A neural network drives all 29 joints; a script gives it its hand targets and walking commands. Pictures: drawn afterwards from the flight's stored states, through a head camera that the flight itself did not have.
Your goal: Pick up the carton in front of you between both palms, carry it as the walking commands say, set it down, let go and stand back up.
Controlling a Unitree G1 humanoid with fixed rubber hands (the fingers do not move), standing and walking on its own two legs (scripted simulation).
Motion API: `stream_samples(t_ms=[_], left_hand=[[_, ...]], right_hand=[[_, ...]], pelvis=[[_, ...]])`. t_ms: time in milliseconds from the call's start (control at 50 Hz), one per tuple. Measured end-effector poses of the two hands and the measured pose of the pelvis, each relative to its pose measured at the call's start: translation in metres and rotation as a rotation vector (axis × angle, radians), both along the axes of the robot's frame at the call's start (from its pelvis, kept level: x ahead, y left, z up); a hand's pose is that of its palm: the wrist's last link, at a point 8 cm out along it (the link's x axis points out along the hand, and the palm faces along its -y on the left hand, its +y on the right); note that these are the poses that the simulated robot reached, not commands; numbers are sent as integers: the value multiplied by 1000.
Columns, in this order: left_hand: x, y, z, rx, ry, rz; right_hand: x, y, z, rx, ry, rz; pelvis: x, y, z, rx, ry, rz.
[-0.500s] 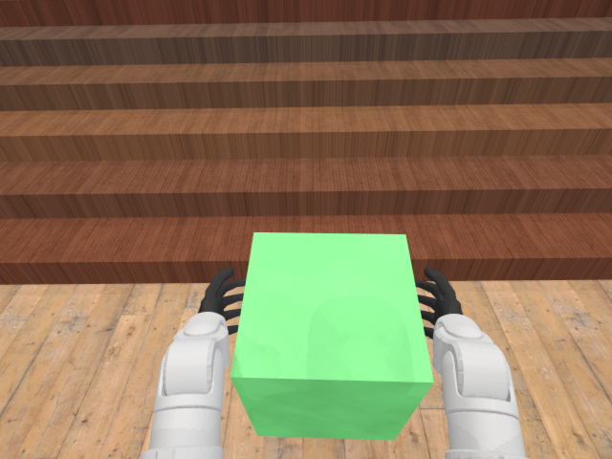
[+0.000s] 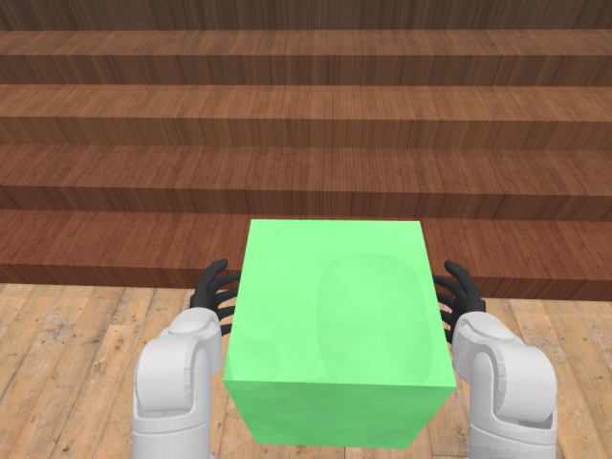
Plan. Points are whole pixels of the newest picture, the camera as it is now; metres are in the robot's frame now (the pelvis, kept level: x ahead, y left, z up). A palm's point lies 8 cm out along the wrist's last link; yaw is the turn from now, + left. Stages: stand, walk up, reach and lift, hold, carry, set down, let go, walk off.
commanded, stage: carry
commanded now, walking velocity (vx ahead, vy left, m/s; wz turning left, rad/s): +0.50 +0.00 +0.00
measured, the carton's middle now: (332, 339) +0.28 +0.00 +0.01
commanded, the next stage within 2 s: none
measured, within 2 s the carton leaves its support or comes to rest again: neither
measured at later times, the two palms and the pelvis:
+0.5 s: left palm (234, 121) +0.62 +0.16 +0.13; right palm (414, 130) +0.58 -0.14 +0.14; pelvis +0.31 +0.05 +0.01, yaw -5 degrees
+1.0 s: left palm (273, 36) +1.01 +0.13 +0.12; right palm (397, 34) +1.02 -0.17 +0.12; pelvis +0.61 -0.02 -0.01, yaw -2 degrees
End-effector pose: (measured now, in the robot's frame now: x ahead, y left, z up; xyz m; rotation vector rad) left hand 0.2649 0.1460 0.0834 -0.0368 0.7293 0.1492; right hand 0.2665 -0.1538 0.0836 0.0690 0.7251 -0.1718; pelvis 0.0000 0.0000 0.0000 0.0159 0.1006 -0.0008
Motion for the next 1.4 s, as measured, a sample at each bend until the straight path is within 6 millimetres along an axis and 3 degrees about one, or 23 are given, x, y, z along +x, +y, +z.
stream_samples(t_ms=[100, 240, 300, 400, 480, 640, 720, 800, 900, 1020, 1100, 1200, 1260, 1300, 1400], left_hand=[[59, 14, 10, 1, -23, 40], [168, 28, -12, -18, -66, -7], [215, 26, -12, -34, -58, -44], [282, 19, 13, -52, -68, -94], [337, 16, 39, -73, -131, -94], [467, 9, 74, 2, -185, -90], [545, -2, 77, 50, -146, -84], [613, -7, 66, 98, -72, -50], [676, -9, 41, 74, 61, -9], [756, -15, 37, 27, 20, 28], [811, -17, 42, 5, -54, 35], [890, -9, 50, -2, -122, 28], [948, -9, 51, -6, -100, -2], [989, -18, 54, -36, -73, -64], [1062, -46, 89, -37, -7, -161]], right_hand=[[69, 14, 7, 3, -24, 40], [162, 27, -11, -22, -66, -3], [195, 27, -10, -27, -58, -52], [245, 21, 16, -14, -70, -126], [298, 18, 45, -6, -136, -145], [445, 9, 81, -67, -180, -46], [531, -2, 77, -78, -141, 8], [614, -8, 57, -57, -71, 70], [687, -9, 36, -36, 59, 86], [768, -15, 34, 4, 20, 42], [818, -18, 38, 31, -53, 6], [892, -10, 45, 42, -122, -14], [940, -9, 46, 18, -100, -37], [966, -16, 51, -15, -73, -68], [1009, -39, 84, 4, -10, -143]], pelvis=[[60, 5, 3, 22, 1, -17], [163, 30, -27, 13, -53, -58], [197, 40, -26, 8, -56, -79], [249, 49, -4, -21, -38, -93], [295, 48, 6, -40, -27, -84], [397, 30, -1, -26, -34, -51], [456, 14, -17, -14, -38, -34], [506, -3, -31, -23, -43, -26], [555, -18, -15, -5, -18, -24], [623, -23, -6, 13, 10, -34], [682, -19, -9, 9, 13, -54], [772, -7, -12, 16, 1, -76], [831, 5, -3, 17, -7, -72], [862, 11, 10, 35, -22, -64], [923, 24, 69, 31, -21, -68]])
